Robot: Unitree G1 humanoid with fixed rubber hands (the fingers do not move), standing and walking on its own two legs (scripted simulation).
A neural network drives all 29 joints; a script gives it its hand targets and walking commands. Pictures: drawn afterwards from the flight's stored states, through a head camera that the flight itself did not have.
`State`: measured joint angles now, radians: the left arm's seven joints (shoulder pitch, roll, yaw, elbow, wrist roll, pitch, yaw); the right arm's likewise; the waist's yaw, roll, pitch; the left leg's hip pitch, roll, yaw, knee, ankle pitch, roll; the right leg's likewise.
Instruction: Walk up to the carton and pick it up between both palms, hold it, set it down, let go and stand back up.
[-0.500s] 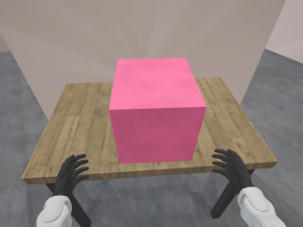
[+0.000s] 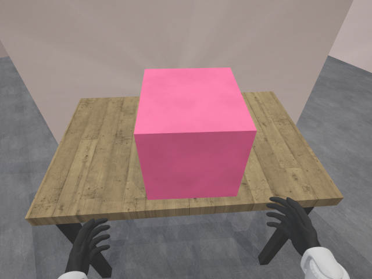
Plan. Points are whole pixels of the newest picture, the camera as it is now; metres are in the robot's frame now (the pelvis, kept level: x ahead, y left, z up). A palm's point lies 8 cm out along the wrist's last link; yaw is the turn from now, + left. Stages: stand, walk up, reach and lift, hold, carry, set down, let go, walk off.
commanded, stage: set down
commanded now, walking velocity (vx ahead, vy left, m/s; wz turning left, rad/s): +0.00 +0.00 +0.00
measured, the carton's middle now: (190, 131) +0.52 +0.00 +0.03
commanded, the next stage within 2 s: let go in 1.04 s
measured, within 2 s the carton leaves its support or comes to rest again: neither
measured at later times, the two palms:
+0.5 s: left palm (84, 272) +0.17 +0.23 -0.03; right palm (300, 242) +0.20 -0.21 +0.01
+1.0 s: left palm (88, 277) +0.17 +0.23 -0.06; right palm (302, 259) +0.19 -0.22 -0.04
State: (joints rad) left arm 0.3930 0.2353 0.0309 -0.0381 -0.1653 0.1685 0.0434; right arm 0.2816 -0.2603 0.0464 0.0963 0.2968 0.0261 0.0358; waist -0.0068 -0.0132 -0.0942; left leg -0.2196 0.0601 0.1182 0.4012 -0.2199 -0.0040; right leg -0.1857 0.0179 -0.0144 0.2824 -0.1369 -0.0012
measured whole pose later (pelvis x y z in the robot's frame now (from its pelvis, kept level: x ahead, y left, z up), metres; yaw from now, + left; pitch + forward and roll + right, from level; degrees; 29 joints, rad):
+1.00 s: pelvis +0.02 +0.00 +0.00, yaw +0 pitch +4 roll -2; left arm 0.33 0.24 -0.01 0.28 -0.06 0.15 0.04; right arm 0.28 -0.26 0.05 0.42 0.19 -0.12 0.08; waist -0.01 -0.01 -0.06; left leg -0.22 0.06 0.12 0.40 -0.24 0.00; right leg -0.19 0.02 -0.01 0.28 -0.16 0.00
